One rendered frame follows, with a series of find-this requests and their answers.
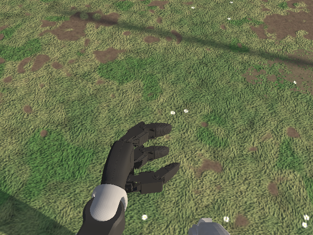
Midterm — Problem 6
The robot right thigh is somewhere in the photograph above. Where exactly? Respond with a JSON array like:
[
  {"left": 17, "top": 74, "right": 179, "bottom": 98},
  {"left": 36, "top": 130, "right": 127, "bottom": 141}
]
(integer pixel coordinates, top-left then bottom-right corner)
[{"left": 188, "top": 222, "right": 231, "bottom": 235}]

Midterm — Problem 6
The left robot hand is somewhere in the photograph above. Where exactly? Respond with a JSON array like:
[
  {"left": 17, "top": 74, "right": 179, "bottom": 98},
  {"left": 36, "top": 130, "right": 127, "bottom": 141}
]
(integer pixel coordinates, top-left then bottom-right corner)
[{"left": 100, "top": 121, "right": 180, "bottom": 195}]

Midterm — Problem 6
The left robot forearm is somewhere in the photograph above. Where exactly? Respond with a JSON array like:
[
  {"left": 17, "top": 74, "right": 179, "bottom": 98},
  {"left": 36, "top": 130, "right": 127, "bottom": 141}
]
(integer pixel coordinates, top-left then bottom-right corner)
[{"left": 75, "top": 183, "right": 128, "bottom": 235}]

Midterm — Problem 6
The robot right shin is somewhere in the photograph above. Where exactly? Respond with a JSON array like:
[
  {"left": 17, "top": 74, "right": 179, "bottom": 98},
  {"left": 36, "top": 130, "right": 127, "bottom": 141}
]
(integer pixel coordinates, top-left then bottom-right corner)
[{"left": 197, "top": 217, "right": 212, "bottom": 226}]

